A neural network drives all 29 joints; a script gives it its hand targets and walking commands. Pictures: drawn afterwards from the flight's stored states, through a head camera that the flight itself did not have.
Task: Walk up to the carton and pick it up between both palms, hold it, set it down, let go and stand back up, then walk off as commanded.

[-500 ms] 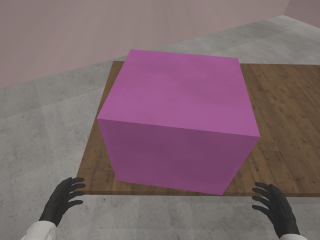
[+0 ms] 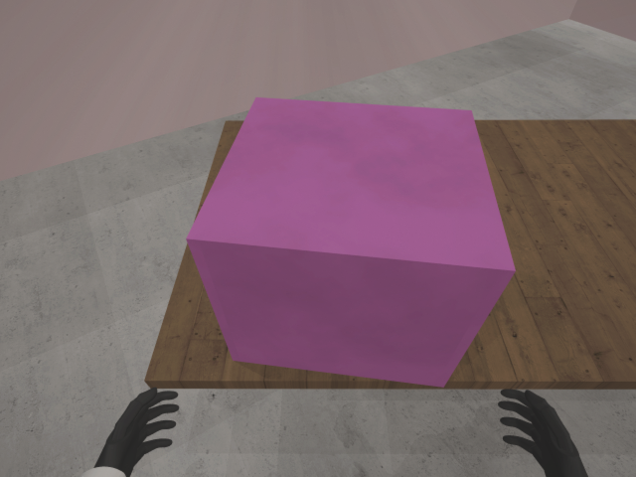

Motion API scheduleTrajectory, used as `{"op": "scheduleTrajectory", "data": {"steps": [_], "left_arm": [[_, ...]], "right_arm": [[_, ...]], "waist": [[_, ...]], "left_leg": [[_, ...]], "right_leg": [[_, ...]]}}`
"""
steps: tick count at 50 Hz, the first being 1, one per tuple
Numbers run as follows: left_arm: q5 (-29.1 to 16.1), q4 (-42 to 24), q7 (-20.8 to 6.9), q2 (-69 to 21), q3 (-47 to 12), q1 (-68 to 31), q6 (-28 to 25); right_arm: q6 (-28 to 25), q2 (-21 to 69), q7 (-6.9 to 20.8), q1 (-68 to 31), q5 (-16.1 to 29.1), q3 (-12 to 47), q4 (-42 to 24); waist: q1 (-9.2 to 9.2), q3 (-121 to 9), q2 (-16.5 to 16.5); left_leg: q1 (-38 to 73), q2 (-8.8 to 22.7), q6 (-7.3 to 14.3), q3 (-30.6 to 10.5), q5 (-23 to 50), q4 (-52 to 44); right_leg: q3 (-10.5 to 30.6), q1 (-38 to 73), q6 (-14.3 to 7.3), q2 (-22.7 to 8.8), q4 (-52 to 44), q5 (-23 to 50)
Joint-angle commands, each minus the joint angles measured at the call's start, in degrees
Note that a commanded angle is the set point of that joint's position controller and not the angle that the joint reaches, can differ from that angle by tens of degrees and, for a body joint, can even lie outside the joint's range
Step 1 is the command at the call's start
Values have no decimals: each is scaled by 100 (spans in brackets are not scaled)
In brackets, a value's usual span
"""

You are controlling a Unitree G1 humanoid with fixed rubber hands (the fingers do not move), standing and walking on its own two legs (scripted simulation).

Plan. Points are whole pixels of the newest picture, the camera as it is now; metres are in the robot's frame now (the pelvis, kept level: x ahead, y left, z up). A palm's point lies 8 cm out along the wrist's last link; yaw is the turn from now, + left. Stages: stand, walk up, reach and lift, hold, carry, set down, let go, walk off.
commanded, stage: set down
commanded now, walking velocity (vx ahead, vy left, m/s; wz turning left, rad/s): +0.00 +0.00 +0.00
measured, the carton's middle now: (348, 239) +0.43 -0.03 +0.06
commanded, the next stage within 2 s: let go in 0.56 s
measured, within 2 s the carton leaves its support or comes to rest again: neither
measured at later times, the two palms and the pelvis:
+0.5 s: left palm (129, 470) +0.16 +0.24 -0.05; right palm (550, 474) +0.15 -0.26 -0.05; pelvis +0.01 +0.00 +0.00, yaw +0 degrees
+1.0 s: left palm (142, 473) +0.16 +0.23 -0.07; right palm (542, 468) +0.16 -0.26 -0.06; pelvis +0.01 +0.00 +0.00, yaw +0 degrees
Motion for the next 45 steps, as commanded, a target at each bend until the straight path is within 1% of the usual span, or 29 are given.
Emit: {"op": "scheduleTrajectory", "data": {"steps": [1, 2, 3, 4, 6, 7, 8, 9, 11, 12, 13, 15, 16, 19, 20, 21, 24, 25, 28, 29, 31, 33, 34, 35, 37, 39, 40, 43, 45], "left_arm": [[346, -30, 133, 330, 230, -350, -101], [290, -689, 185, 350, 269, -425, -195], [417, 172, 149, 249, 304, -408, -122], [331, -286, 168, 187, 202, -287, -162], [442, 152, 58, 321, 324, -330, -110], [581, 440, 71, 182, 347, -261, -33], [470, 113, 87, 229, 235, -381, -95], [616, 445, 111, 91, 360, -356, -25], [513, 38, 197, 36, 251, -302, -103], [417, -192, 216, 183, 231, -200, -194], [632, -15, 250, 52, 278, -142, -139], [539, -253, 261, 29, 152, -388, -171], [618, 241, 239, 16, 166, -272, -143], [620, 350, 239, -46, 156, -216, -104], [765, 496, 260, -150, 121, -241, -77], [603, 27, 258, 19, 216, -403, -161], [767, 626, 268, -218, 107, -380, 2], [780, 341, 283, -37, 320, -270, -39], [703, 691, 244, -129, 181, -481, -9], [778, 637, 317, -163, 132, -564, 11], [805, 604, 309, -179, 186, -563, 27], [714, 534, 357, -292, 48, -607, -40], [669, 896, 326, -325, 17, -689, -12], [729, 839, 310, -294, 18, -643, -22], [809, 769, 374, -287, 211, -738, -3], [832, 880, 408, -377, 77, -796, -7], [830, 994, 362, -337, 104, -786, 27], [928, 809, 378, -360, 104, -752, -79], [849, 1203, 316, -383, 134, -803, -77]], "right_arm": [[-306, -179, 57, -356, -175, -337, 116], [-408, -149, 4, -267, -36, -378, -114], [-360, -254, 73, -440, -219, -387, 595], [-404, -245, 62, -327, -60, -326, 331], [-394, -181, -54, -156, -227, -302, 491], [-435, -256, 28, -409, -285, -246, 780], [-484, -253, 31, -418, -171, -230, 439], [-434, -385, 89, -481, -352, -303, 988], [-539, -265, 149, -517, -277, -237, 1061], [-691, -242, 120, -337, -141, -164, 543], [-775, -437, 154, -374, -209, -308, 1024], [-867, -257, 138, -575, -139, -205, 1044], [-902, -256, 148, -472, -285, -212, 1357], [-987, -297, 186, -654, -221, -14, 1610], [-1043, -486, 217, -676, -266, -117, 1733], [-1113, -249, 144, -744, -294, -65, 1358], [-1121, -392, 220, -891, -355, -66, 2146], [-1164, -186, 218, -748, -323, 8, 1692], [-1128, -153, 228, -926, -418, 67, 2069], [-1144, -420, 278, -1050, -445, -68, 2139], [-1141, -195, 295, -1010, -455, 7, 2239], [-1189, -390, 330, -1209, -502, -67, 2548], [-1173, -413, 311, -1259, -532, -34, 2611], [-1208, -308, 308, -1121, -570, -54, 2553], [-1240, -245, 388, -1239, -444, 76, 2526], [-1350, -449, 400, -1480, -494, -64, 2756], [-1354, -420, 382, -1472, -533, 43, 2648], [-1447, -358, 339, -1274, -519, -33, 2927], [-1469, -341, 310, -1338, -516, 164, 2837]], "waist": [[406, 386, 74], [390, 189, 34], [376, 360, -5], [446, 95, 137], [299, 299, -148], [487, 448, -84], [417, 438, -87], [366, 392, 5], [461, 295, 29], [442, 54, 72], [398, 279, 274], [296, 189, 287], [253, 135, 164], [432, 92, -13], [357, 139, 159], [418, 37, -8], [336, 339, 75], [458, 98, 143], [415, 91, -67], [428, 269, 110], [446, 241, 159], [415, 205, 211], [400, 332, -158], [241, 189, -188], [497, 79, -47], [408, -93, 111], [400, 38, -87], [329, -46, 79], [401, 82, -321]], "left_leg": [[-628, -74, -214, 169, 772, -969], [-517, -58, -231, 151, 1151, -916], [-513, -44, -234, 160, 977, -946], [-420, -49, -238, 166, 1177, -849], [-247, -89, -250, 220, 1165, -848], [-365, -77, -230, 187, 1080, -902], [-426, -21, -194, 180, 947, -908], [-374, -50, -276, 214, 1197, -932], [-265, 19, -309, 158, 1375, -868], [-87, -23, -323, 199, 1881, -702], [-100, -66, -446, 172, 2187, -636], [-91, -5, -379, 111, 2031, -637], [93, -73, -398, 158, 1988, -589], [-37, -40, -318, 147, 2112, -604], [152, -94, -380, 155, 2288, -525], [29, -117, -368, 258, 2130, -529], [190, -47, -434, 132, 2356, -533], [103, -75, -373, 223, 2163, -505], [-100, -71, -285, 263, 1538, -628], [-70, -47, -332, 228, 1798, -626], [-346, -93, -280, 189, 1215, -691], [-163, -118, -367, 202, 1646, -541], [-123, -132, -317, 210, 1572, -520], [-210, -161, -291, 243, 1509, -525], [-268, -100, -291, 152, 1605, -575], [-28, -82, -360, 190, 1843, -435], [-13, -142, -306, 343, 1813, -497], [-43, -117, -359, 151, 2019, -381], [-72, -225, -267, 231, 1990, -360]], "right_leg": [[-53, 1246, -450, 176, -136, 267], [-62, 1433, -431, 230, -51, 619], [-71, 1230, -475, 255, -96, 345], [-106, 1251, -467, 224, -69, 485], [-63, 1178, -388, 175, -174, 542], [-100, 1118, -477, 231, -156, 376], [-74, 1183, -443, 217, -130, 383], [-137, 1186, -491, 269, -124, 384], [-124, 1075, -547, 320, -97, 365], [-152, 1205, -503, 269, -75, 740], [-253, 1095, -515, 357, -57, 773], [-200, 1076, -483, 323, -54, 710], [-212, 950, -511, 326, -113, 561], [-175, 1044, -509, 314, -59, 755], [-232, 802, -561, 363, -25, 687], [-264, 1039, -488, 313, -1, 759], [-332, 750, -539, 403, -43, 635], [-304, 1020, -515, 302, -28, 676], [-310, 1033, -522, 282, 4, 348], [-277, 947, -556, 301, 35, 459], [-326, 1066, -505, 308, 122, 207], [-333, 836, -545, 329, 113, 298], [-364, 686, -524, 349, 97, 220], [-361, 934, -501, 288, 31, 388], [-349, 988, -535, 308, 92, 397], [-424, 930, -532, 327, 170, 490], [-423, 928, -505, 327, 93, 596], [-409, 1020, -494, 336, 188, 795], [-394, 992, -446, 321, 141, 971]]}}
